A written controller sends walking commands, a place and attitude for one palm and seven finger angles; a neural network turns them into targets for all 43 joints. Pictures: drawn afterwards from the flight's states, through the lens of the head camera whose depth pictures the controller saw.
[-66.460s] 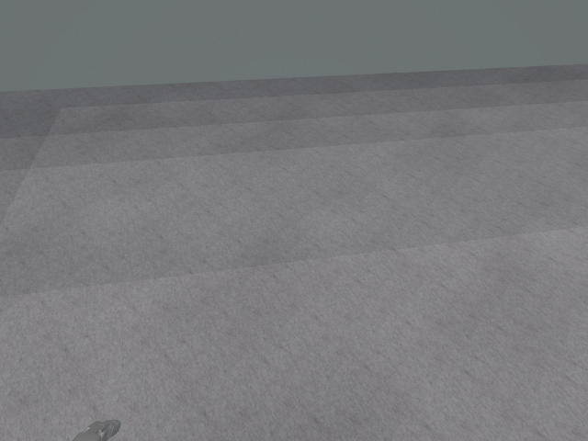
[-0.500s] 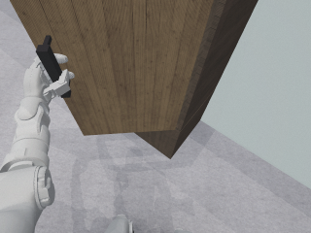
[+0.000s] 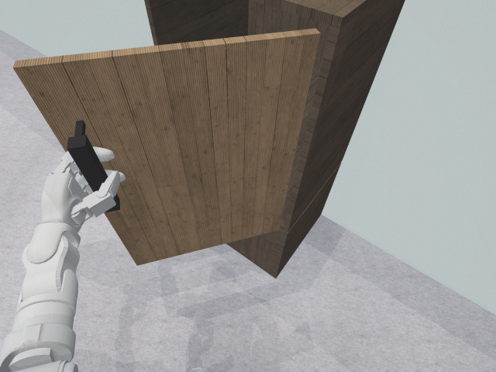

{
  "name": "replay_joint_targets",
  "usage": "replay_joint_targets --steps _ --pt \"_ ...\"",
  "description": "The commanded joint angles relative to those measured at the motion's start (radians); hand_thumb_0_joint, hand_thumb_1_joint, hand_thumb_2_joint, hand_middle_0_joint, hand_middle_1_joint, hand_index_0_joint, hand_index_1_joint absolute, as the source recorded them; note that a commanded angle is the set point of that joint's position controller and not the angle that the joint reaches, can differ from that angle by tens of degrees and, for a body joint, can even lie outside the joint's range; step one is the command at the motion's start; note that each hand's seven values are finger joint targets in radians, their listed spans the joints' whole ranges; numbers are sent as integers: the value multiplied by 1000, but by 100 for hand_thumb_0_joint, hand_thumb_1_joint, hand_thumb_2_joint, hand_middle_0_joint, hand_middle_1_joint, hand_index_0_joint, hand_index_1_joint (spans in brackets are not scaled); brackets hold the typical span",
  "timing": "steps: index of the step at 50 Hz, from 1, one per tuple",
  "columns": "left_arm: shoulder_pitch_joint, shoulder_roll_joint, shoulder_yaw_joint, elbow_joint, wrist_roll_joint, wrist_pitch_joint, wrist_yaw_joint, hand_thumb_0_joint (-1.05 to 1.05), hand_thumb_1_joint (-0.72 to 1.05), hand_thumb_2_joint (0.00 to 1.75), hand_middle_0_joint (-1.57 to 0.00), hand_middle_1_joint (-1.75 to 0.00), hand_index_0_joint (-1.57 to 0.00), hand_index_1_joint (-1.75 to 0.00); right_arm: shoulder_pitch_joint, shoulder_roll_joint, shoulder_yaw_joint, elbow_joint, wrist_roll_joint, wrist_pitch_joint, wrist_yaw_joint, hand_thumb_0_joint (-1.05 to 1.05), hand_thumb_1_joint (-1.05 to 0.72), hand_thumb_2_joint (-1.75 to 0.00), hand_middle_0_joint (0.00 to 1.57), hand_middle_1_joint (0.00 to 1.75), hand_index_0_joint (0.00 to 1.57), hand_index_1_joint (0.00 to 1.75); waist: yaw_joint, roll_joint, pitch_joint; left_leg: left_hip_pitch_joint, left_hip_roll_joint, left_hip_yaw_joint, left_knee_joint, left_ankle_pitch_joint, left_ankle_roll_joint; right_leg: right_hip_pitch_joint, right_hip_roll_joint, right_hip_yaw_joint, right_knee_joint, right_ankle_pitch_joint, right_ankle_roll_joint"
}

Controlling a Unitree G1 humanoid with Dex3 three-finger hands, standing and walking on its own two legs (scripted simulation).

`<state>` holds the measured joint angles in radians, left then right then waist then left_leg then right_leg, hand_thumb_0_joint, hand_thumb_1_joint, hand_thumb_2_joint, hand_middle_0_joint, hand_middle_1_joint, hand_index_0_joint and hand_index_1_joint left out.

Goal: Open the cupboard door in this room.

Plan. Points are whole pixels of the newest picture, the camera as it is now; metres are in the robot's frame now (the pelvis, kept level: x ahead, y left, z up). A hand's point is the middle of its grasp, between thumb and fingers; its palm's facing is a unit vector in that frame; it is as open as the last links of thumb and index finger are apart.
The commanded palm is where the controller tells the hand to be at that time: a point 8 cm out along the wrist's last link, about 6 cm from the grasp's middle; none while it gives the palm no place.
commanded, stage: pull the door open along its arc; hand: left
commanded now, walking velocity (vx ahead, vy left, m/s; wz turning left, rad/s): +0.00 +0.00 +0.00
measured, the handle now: (97, 168) +0.43 +0.25 +0.10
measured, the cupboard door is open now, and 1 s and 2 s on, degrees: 53 84 87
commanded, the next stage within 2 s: open thumb and fingers to let go in 0.66 s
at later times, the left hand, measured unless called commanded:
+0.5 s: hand (157, 264) +0.26 +0.13 +0.10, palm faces +0.48 -0.88 +0.03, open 6.2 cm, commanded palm +0.19 +0.17 +0.09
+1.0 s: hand (182, 281) +0.23 +0.09 +0.09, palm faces +0.49 -0.87 +0.03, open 7.1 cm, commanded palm +0.19 +0.13 +0.09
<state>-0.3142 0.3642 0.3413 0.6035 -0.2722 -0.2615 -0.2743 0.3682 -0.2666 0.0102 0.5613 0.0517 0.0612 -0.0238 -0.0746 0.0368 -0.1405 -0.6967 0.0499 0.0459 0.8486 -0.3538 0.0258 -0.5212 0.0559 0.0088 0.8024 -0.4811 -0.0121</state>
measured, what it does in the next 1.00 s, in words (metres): shifts its weight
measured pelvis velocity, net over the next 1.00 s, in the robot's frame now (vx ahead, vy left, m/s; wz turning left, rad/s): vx -0.01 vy -0.05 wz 0.09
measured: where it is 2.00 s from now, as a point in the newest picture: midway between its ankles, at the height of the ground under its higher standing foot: outside the picture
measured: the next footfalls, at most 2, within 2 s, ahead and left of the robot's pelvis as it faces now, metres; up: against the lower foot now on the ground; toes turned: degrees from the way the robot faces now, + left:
none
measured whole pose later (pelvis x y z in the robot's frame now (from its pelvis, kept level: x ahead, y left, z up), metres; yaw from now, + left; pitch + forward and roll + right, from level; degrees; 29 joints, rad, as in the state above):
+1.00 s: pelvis -0.01 -0.05 +0.00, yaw +5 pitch +3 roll +1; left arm 0.32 -0.04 -0.14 -0.12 -0.03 -0.16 0.45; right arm 0.20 -0.21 0.02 0.56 -0.05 0.06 -0.02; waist 0.01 0.05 -0.10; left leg -0.52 0.02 -0.03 0.78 -0.32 -0.03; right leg -0.34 0.04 -0.07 0.81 -0.52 -0.07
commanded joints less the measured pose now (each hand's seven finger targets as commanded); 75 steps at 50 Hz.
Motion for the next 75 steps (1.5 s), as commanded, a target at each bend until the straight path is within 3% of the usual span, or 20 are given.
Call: replay_joint_targets --steps 1,2,3,6,7,12,16,21,22,32,35,38,41,44,48,53,58,60,69,75 --pt "-4 193 54 -351 -47 -33 -1 0 90 90 -40 -135 -40 -135 -69 -135 -56 -169 8 -69 -2 0 -90 -90 20 30 20 30 80 -11 -244 335 -39 -41 -90 344 21 30 16 -43 -89 521 7" --pt "-11 203 189 -429 -86 -22 124 0 90 90 -40 -135 -40 -135 -110 -105 -52 -171 2 -82 -5 0 -90 -90 20 30 20 30 163 -6 -243 301 -47 -37 -97 346 16 63 14 -51 -94 495 0" --pt "53 94 100 -452 -66 0 185 0 90 90 -40 -135 -40 -135 -131 -97 -43 -178 0 -95 2 0 -90 -90 20 30 20 30 137 34 -222 326 -47 -33 -114 326 8 44 13 -57 -91 464 1" --pt "164 26 65 -573 -21 29 313 0 90 90 -40 -135 -40 -135 -151 -92 -44 -177 -14 -105 16 0 -90 -90 20 30 20 30 133 12 -201 346 -40 -46 -121 325 -2 32 11 -73 -84 429 -1" --pt "207 17 51 -585 5 37 357 0 90 90 -40 -135 -40 -135 -152 -92 -42 -175 -22 -103 17 0 -90 -90 20 30 20 30 127 -40 -182 332 -41 -49 -117 315 3 41 11 -74 -90 425 1" --pt "279 -97 -81 -751 129 73 538 0 90 90 -40 -135 -40 -135 -192 -72 -37 -183 -50 -76 26 0 -90 -90 20 30 20 30 107 -34 -172 352 -38 -47 -115 291 2 53 -6 -61 -101 410 1" --pt "315 -190 -189 -834 171 104 612 0 90 90 -40 -135 -40 -135 -230 -56 -26 -195 -61 -48 20 0 -90 -90 20 30 20 30 93 -11 -140 365 -41 -43 -124 248 -3 65 -18 -49 -129 393 -2" --pt "404 -286 -275 -910 194 123 695 0 90 90 -40 -135 -40 -135 -266 -37 -17 -204 -77 -34 13 0 -90 -90 20 30 20 30 93 -33 -107 364 -48 -44 -119 225 -5 94 -40 -32 -160 426 8" --pt "420 -288 -287 -908 205 125 711 0 90 90 -40 -135 -40 -135 -261 -40 -16 -201 -81 -32 13 0 -90 -90 20 30 20 30 85 -74 -91 355 -48 -52 -115 218 -2 98 -43 -26 -171 423 11" --pt "574 -393 -474 -1007 275 79 727 0 90 90 -40 -135 -40 -135 -285 -28 -23 -213 -95 -43 18 0 -90 -90 20 30 20 30 74 -126 -36 327 -56 -64 -91 184 2 116 -95 49 -210 480 34" --pt "663 -446 -546 -1052 283 59 723 0 90 90 -40 -135 -40 -135 -286 -25 -26 -223 -91 -59 26 0 -90 -90 20 30 20 30 79 -117 -58 334 -60 -62 -87 196 5 119 -95 35 -189 499 31" --pt "482 -372 -490 -1017 301 41 751 0 90 90 -40 -135 -40 -135 -295 -31 -23 -194 -102 -62 13 0 -90 -90 20 30 20 30 52 -144 -3 293 -64 -76 -66 152 6 69 -111 75 -208 453 40" --pt "456 -378 -476 -969 313 23 765 0 69 81 -38 -133 -38 -133 -310 -20 -21 -180 -109 -67 4 0 -90 -90 20 30 20 30 63 -155 -1 281 -69 -79 -56 116 6 48 -118 98 -233 330 34" --pt "478 -373 -452 -958 279 16 749 0 48 72 -37 -130 -37 -130 -316 -16 -23 -176 -103 -64 -3 0 -90 -90 20 30 20 30 85 -133 -54 297 -70 -73 -66 141 5 97 -121 99 -226 396 33" --pt "503 -387 -458 -939 249 35 716 0 20 60 -35 -127 -35 -127 -305 -19 -20 -177 -96 -57 -5 0 -90 -90 20 30 20 30 82 -136 -60 324 -66 -68 -83 181 6 128 -117 70 -212 522 42" --pt "457 -405 -493 -931 271 58 712 0 -15 45 -32 -124 -32 -124 -300 -24 -16 -186 -99 -48 -2 0 -90 -90 20 30 20 30 71 -112 -27 343 -60 -70 -100 189 10 94 -103 29 -198 481 32" --pt "527 -421 -501 -960 278 67 720 0 -50 30 -30 -120 -30 -120 -294 -24 -21 -207 -98 -38 7 0 -90 -90 20 30 20 30 89 -110 -88 361 -57 -63 -105 235 9 122 -89 -3 -161 537 25" --pt "518 -429 -515 -974 284 73 726 0 -50 30 -30 -120 -30 -120 -288 -26 -21 -210 -96 -34 11 0 -90 -90 20 30 20 30 82 -99 -91 371 -55 -63 -101 241 9 110 -82 -11 -156 523 20" --pt "489 -477 -595 -1006 349 100 782 0 -50 30 -22 -75 -22 -75 -301 -23 -18 -230 -99 -24 24 0 -90 -90 20 30 20 30 76 -76 -88 369 -42 -80 -96 233 10 48 -51 -52 -122 357 -12" --pt "464 -506 -614 -1008 340 124 800 0 -50 30 -18 -45 -18 -45 -316 -19 -14 -229 -97 -23 23 0 -90 -90 20 30 20 30 78 -61 -81 369 -38 -90 -97 196 5 29 -41 -66 -125 284 -19"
